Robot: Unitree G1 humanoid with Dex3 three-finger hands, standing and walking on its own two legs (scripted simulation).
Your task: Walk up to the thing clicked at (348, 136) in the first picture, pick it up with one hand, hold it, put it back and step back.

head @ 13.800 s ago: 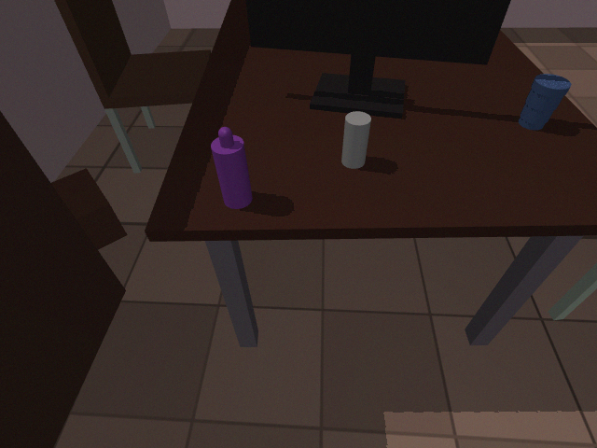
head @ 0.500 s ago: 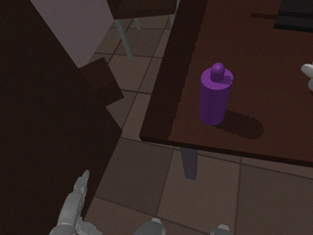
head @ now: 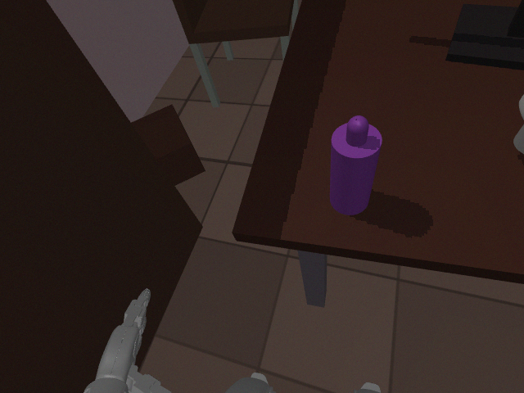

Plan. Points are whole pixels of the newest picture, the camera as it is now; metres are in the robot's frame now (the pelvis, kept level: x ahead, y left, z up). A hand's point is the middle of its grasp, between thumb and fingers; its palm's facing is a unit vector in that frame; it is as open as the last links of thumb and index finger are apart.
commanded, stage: settle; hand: right
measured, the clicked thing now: out of the picture +0.52 -0.30 +0.10
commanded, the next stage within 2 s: lift in 0.58 s
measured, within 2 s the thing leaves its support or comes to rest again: neither
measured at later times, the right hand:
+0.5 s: hand out of the picture +0.51 -0.28 +0.14, palm faces +0.33 +0.94 +0.00, open 7.0 cm
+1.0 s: hand out of the picture +0.50 -0.26 +0.17, palm faces +0.33 +0.94 +0.00, open 7.0 cm
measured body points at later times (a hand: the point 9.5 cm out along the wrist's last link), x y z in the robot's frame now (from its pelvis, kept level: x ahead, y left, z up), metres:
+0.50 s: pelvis +0.00 +0.00 +0.01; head +0.09 -0.04 +0.45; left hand +0.15 +0.26 -0.02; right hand +0.49 -0.33 +0.15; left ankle -0.01 +0.15 -0.68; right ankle +0.02 -0.12 -0.68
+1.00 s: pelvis +0.01 +0.00 +0.03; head +0.08 -0.02 +0.47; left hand +0.16 +0.27 -0.02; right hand +0.48 -0.31 +0.17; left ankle -0.01 +0.15 -0.68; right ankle +0.02 -0.12 -0.68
